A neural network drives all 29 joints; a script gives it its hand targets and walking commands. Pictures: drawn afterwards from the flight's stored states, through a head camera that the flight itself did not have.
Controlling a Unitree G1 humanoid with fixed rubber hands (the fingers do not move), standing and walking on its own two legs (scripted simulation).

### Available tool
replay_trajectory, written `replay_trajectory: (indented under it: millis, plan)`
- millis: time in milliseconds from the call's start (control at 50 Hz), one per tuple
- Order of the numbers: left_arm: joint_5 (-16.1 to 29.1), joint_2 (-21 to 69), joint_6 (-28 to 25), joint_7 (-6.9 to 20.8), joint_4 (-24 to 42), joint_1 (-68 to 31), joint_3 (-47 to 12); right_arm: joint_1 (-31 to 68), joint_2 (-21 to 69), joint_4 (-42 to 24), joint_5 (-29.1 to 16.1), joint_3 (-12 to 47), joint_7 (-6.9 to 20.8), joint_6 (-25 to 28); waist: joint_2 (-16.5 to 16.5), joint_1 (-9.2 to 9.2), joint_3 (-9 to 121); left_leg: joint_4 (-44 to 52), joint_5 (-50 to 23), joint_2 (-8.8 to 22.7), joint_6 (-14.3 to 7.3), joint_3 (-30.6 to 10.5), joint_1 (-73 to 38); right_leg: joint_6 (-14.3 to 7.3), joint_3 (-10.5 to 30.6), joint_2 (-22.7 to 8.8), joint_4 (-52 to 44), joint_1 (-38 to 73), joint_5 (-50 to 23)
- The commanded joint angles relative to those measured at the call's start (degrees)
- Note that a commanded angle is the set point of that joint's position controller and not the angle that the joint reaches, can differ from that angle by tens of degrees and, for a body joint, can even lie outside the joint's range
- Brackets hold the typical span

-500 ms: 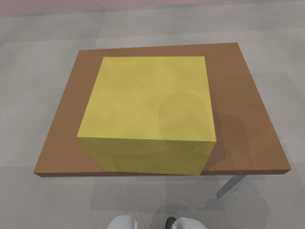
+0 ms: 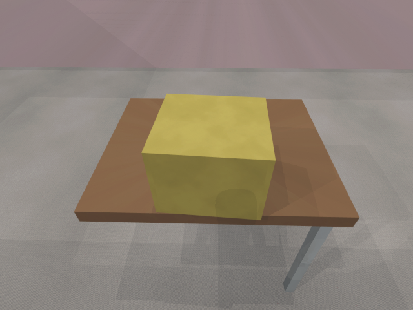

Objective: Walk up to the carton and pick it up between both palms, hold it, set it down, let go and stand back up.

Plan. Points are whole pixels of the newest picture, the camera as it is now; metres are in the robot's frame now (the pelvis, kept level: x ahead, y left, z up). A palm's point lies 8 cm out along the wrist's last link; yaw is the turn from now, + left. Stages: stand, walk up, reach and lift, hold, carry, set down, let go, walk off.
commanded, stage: walk up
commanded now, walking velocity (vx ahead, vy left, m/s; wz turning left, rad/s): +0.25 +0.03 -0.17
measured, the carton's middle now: (211, 154) +0.54 -0.01 -0.02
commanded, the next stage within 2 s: none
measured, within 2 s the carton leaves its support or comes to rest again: neither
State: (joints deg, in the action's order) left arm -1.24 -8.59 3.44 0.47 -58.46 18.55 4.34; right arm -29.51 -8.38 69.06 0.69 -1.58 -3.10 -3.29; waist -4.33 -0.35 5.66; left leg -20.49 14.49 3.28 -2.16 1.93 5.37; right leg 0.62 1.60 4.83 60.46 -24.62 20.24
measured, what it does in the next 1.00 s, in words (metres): walks ahead: right foot, then left foot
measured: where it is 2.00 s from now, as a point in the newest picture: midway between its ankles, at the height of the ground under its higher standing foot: outside the picture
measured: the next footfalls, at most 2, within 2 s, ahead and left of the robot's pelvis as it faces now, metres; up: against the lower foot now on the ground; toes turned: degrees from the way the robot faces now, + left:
right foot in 0.20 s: -0.10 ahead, -0.14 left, +0.00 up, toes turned -8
left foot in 0.68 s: +0.23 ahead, +0.11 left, +0.00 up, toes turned +7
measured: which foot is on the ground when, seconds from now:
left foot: down 0.00-0.22, up 0.24-0.66, down 0.68-1.00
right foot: up 0.00-0.18, down 0.20-0.70, up 0.72-1.00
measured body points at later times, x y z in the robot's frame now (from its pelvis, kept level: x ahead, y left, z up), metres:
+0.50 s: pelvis +0.01 -0.03 -0.02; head +0.00 -0.06 +0.43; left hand -0.09 +0.16 -0.16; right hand +0.06 -0.27 -0.18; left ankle +0.13 +0.13 -0.67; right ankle -0.14 -0.14 -0.75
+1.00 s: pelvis +0.19 +0.07 +0.00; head +0.22 +0.10 +0.44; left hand +0.27 +0.31 -0.17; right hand +0.12 -0.15 -0.14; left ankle +0.19 +0.11 -0.75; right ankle +0.19 -0.10 -0.68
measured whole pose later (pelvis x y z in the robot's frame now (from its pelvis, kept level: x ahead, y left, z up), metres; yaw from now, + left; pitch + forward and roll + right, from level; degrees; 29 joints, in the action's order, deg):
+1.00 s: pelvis +0.19 +0.07 +0.00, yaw -3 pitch -2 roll -3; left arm -0.1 -12.0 0.0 -0.8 -56.9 10.5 3.6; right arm -22.1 -7.8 62.4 0.0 1.2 -0.9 4.5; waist 0.6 -2.4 -5.8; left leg -20.7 11.8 0.6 -5.0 10.4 7.3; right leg -0.4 -0.6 -2.0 56.2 -26.2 15.3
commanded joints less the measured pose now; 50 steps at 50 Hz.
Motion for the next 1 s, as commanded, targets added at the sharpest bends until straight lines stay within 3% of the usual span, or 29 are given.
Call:
replay_trajectory:
  millis: [0, 40, 60, 100, 140, 160, 180, 200, 220, 240, 300, 320, 340, 400, 500, 560, 600, 620, 640, 660, 680, 700, 720, 760, 780, 820, 860, 880, 980]
  plan:
    - [-0.7, -4.8, -2.6, 0.8, 5.5, -9.5, 0.5, 0.3, -7.9, -4.8, 0.5, -1.3, 0.6, 4.3, -1.7, -2.79, -13.7, 13.8, 23.0, 9.1, -1.7, -11.4, 3.4, 4.4, -5.3, -4.2, -2.9, -9.9, -0.7]
    - [0.3, -4.1, -4.2, 0.4, 6.5, -10.9, 0.0, -5.9, -7.0, -2.6, 1.2, -2.1, -0.1, 4.4, -5.6, -5.73, -9.4, 9.6, 16.8, 9.8, -5.0, -12.7, -2.6, 4.4, -3.7, -6.8, -15.7, -7.3, 3.2]
    - [0.8, -4.4, -4.6, -0.5, 5.5, -9.5, -0.4, -3.2, -7.6, -2.7, 0.7, -2.9, -0.2, 3.6, -10.1, -5.12, -7.8, 5.5, 11.9, 6.2, -5.9, -8.6, -1.8, 3.9, -4.5, -7.9, -25.4, -1.9, 7.5]
    - [1.2, -3.8, -5.1, -1.9, 2.2, -0.7, -0.5, 1.0, -8.3, -4.3, 1.3, -4.0, -0.3, 3.3, -7.8, -1.54, -4.5, -3.3, 11.2, 3.9, -6.2, -5.5, -1.2, 2.8, -6.7, -6.4, -42.6, 9.2, 6.1]
    - [0.6, -4.5, -5.1, -3.3, -2.6, 9.0, -0.2, 2.6, -7.2, -5.3, 1.4, -4.1, 0.1, 3.2, 1.6, 1.48, -4.9, -13.1, 12.7, 0.3, -4.6, -1.3, 9.3, 3.5, -8.1, -7.0, -51.0, 22.8, -5.8]
    - [0.1, -6.5, -4.9, -3.6, -4.1, 13.0, 0.1, 1.6, -5.2, -6.1, 0.9, -3.7, 0.3, 3.5, 9.0, 2.67, -5.4, -21.4, 15.1, -1.7, -2.6, -0.4, 21.6, 2.5, -0.4, -12.4, -47.1, 31.8, -6.0]
    - [-0.7, -9.3, -4.6, -3.6, -4.6, 17.5, 0.4, 3.7, -2.1, -8.3, 0.4, -2.6, 0.7, 3.9, 18.9, 4.14, -6.8, -29.7, 21.0, -3.0, 0.6, 0.6, 37.0, 0.1, 13.6, -24.9, -45.4, 36.6, 0.2]
    - [-0.9, -11.8, -4.0, -3.7, -5.4, 19.6, 1.1, 10.0, -3.5, -11.3, 0.4, -3.2, 1.5, 3.8, 20.0, 5.47, -12.0, -32.2, 16.8, -0.7, 2.0, 0.7, 43.1, -5.1, 21.5, -33.3, -48.7, 30.2, 3.9]
    - [-1.3, -11.7, -3.9, -3.6, -5.6, 18.7, 1.7, 18.6, -3.7, -14.9, 0.8, -3.2, 2.5, 3.7, 27.5, 8.06, -18.4, -33.9, 15.3, 3.2, 2.4, -0.8, 43.0, -10.5, 27.5, -36.5, -54.1, 20.7, 11.7]
    - [-1.4, -7.9, -4.4, -3.2, -4.8, 15.3, 0.7, 22.6, -5.8, -16.4, 1.1, -3.5, 3.6, 3.8, 24.3, 7.39, -23.0, -36.5, 11.6, 4.7, 3.1, -1.4, 42.9, -11.1, 25.5, -33.8, -55.2, 18.5, 8.8]
    - [-0.7, -4.2, -6.8, -3.5, -2.1, 10.8, -1.3, 14.4, -3.4, -11.3, 1.0, -3.3, 5.4, 4.1, 14.9, 2.36, -20.6, -41.4, 4.6, 1.6, 3.9, 3.0, 44.3, -5.0, 5.1, -23.6, -46.1, 28.1, -33.1]
    - [-0.1, -5.2, -7.3, -3.1, -2.0, 11.4, -1.0, 11.6, -1.8, -10.3, 1.0, -3.1, 5.3, 3.7, 13.7, 1.71, -19.6, -44.0, 2.8, 0.7, 4.3, 4.6, 42.4, -4.5, 1.1, -22.5, -45.2, 26.3, -38.1]
    - [0.6, -5.3, -7.4, -2.8, -2.2, 12.3, -1.0, 11.3, -1.3, -10.5, 0.8, -2.9, 5.1, 3.3, 13.0, 1.34, -20.1, -45.1, 1.1, 0.6, 4.7, 5.3, 39.5, -4.3, -1.3, -21.7, -45.4, 22.1, -38.9]
    - [0.7, -4.7, -7.7, -2.5, -4.3, 17.1, -1.5, 18.4, -2.8, -14.9, 0.3, -2.6, 5.4, 2.3, 12.8, 2.94, -23.1, -42.5, -4.7, 1.5, 5.1, 6.3, 35.7, -3.7, -0.8, -21.3, -48.4, 12.7, -36.7]
    - [-0.1, -7.2, -8.5, -2.9, -4.0, 14.4, -1.4, 24.0, -2.9, -18.6, -0.1, -2.1, 6.0, 2.6, 14.8, 2.99, -22.5, -27.0, -9.9, 1.4, 3.8, 6.9, 30.0, -4.6, -2.8, -21.7, -50.6, 13.5, -34.8]
    - [-0.7, -9.2, -8.6, -3.0, -4.1, 12.6, -0.8, 20.4, -4.7, -17.8, -0.2, -2.2, 5.3, 3.5, 17.5, 0.86, -17.3, -18.3, -5.9, -0.4, 1.8, 7.4, 19.4, -4.0, -5.7, -22.2, -43.7, 17.6, -48.1]
    - [-0.5, -9.6, -8.5, -2.9, -4.6, 13.2, -0.7, 9.2, -7.7, -13.7, 0.1, -3.2, 4.5, 4.7, 15.5, -2.94, -9.6, -10.6, -7.2, -2.9, 0.2, 8.8, 7.4, -2.9, -6.9, -20.7, -30.2, 21.3, -53.1]
    - [0.0, -8.6, -8.4, -2.6, -4.6, 14.8, -1.0, 1.8, -10.9, -11.1, 0.5, -4.4, 4.0, 5.6, 9.7, -5.58, -2.6, -8.7, -12.8, -1.7, -0.3, 8.5, -4.3, -1.7, -7.6, -18.3, -20.3, 18.5, -44.7]
    - [0.9, -4.6, -8.3, -2.2, -5.1, 20.0, -2.1, -4.3, -14.5, -9.8, 1.2, -5.3, 3.5, 6.7, 1.9, -7.01, 7.7, -11.1, -19.9, 9.2, -2.1, -3.3, -19.2, 0.0, -7.3, -13.5, -7.2, 10.2, -16.4]
    - [2.0, -0.2, -7.6, -2.3, -5.5, 24.3, -2.9, -7.1, -17.8, -9.8, 1.5, -5.5, 3.3, 7.3, -8.2, -7.24, 13.5, -7.3, -29.0, 24.2, -6.1, -25.3, -28.1, 1.0, -6.2, -6.0, 6.8, 0.6, 16.4]
    - [2.7, -0.9, -6.7, -2.6, -6.2, 26.3, -2.2, -4.5, -19.4, -9.4, -0.3, -5.6, 3.0, 6.8, -7.9, -5.46, 17.3, -2.2, -27.1, 27.6, -9.7, -32.0, -28.3, 0.7, -1.4, -7.0, 12.2, -0.6, 14.8]
    - [2.4, -3.2, -6.5, -2.3, -5.6, 22.2, -1.7, -0.4, -17.4, -10.2, -1.5, -5.0, 2.8, 6.6, -6.1, -4.50, 14.7, 3.1, -21.4, 26.1, -8.0, -31.6, -20.9, 0.1, 0.4, -9.0, 13.7, 0.5, 10.7]
    - [1.8, -3.7, -6.4, -1.6, -4.3, 15.5, -1.4, 2.7, -13.7, -10.5, -1.7, -3.7, 2.9, 6.7, -3.8, -4.46, 7.6, 6.3, -22.0, 21.8, -3.7, -25.7, -10.7, -0.8, 1.1, -10.0, 13.6, 2.1, 6.8]
    - [1.0, -1.3, -5.6, -0.4, -1.8, 7.3, -1.5, 6.2, -7.8, -11.2, -1.1, -0.9, 3.1, 7.4, -1.7, -3.32, -5.4, 6.7, -30.9, 16.0, 2.3, -13.6, 4.8, -1.4, 1.1, -10.7, 9.0, 3.7, 1.1]
    - [0.8, 0.1, -5.0, -0.3, -1.2, 7.2, -1.5, 7.8, -6.5, -10.6, -0.8, -0.2, 3.3, 7.6, -1.7, -2.02, -9.0, 5.7, -34.1, 14.7, 3.3, -10.7, 7.4, -1.3, 0.5, -10.6, 7.6, 3.1, -0.2]
    - [0.8, 2.4, -3.7, -0.8, -2.1, 9.4, -1.9, 12.0, -4.6, -11.2, -0.7, 1.3, 3.3, 8.3, 0.9, 0.98, -11.2, 3.6, -50.8, 12.8, 2.8, -2.8, 9.0, -1.1, 1.2, -9.5, 2.8, 5.5, -1.4]
    - [1.1, 1.5, -3.1, -0.9, -1.7, 8.0, -1.7, 10.1, -5.5, -10.2, -0.9, 1.8, 2.1, 9.1, -2.8, 2.71, -11.5, 2.5, -74.1, 10.6, 2.5, 3.3, 5.4, -0.8, -2.7, -6.5, 0.7, 3.7, -2.2]
    - [0.9, 1.0, -2.7, -1.0, -2.1, 8.5, -1.5, 8.3, -5.8, -9.6, -0.8, 1.9, 1.9, 9.3, -4.4, 3.07, -10.9, 2.3, -75.6, 10.0, 3.0, 4.4, 5.2, -0.8, -3.7, -5.8, -0.7, 4.2, -4.4]
    - [1.9, -3.0, -0.8, -1.5, -2.3, 3.6, -1.8, 6.8, -6.2, -9.9, 0.0, 2.3, 1.5, 8.5, -7.5, 3.03, -7.9, 2.1, -62.3, 8.2, 1.7, 5.1, 3.9, -1.3, -5.1, -5.9, -9.5, 5.1, -11.0]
